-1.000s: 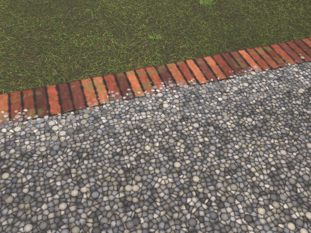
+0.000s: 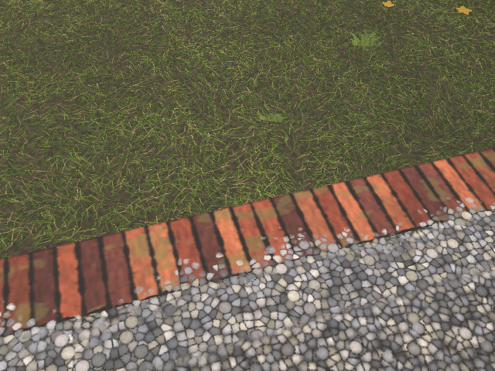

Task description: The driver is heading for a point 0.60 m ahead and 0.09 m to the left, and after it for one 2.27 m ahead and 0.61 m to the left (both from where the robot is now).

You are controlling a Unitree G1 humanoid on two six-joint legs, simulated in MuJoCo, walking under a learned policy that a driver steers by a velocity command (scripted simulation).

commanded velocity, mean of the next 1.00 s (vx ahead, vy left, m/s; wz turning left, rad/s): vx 0.29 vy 0.00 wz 0.25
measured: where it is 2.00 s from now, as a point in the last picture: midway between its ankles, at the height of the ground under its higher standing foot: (220, 303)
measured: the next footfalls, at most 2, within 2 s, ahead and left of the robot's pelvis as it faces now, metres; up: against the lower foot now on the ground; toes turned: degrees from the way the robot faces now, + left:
right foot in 0.40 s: +0.40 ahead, -0.15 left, +0.00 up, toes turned -3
left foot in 0.96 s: +0.45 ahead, +0.12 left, +0.00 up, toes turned +19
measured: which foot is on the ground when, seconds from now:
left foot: down 0.00-0.40, up 0.42-0.94, down 0.96-1.00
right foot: up 0.00-0.38, down 0.40-0.98, up 1.00-1.00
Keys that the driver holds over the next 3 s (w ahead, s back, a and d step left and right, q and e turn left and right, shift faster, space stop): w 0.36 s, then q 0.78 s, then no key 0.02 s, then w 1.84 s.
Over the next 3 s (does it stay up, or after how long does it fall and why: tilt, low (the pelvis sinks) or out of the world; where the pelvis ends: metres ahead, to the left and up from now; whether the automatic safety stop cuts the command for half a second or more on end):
stays up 1.28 0.39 -0.20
